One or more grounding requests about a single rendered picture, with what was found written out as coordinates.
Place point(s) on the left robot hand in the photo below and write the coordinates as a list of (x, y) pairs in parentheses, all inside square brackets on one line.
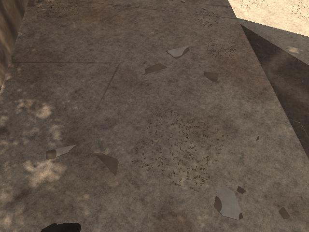
[(64, 227)]

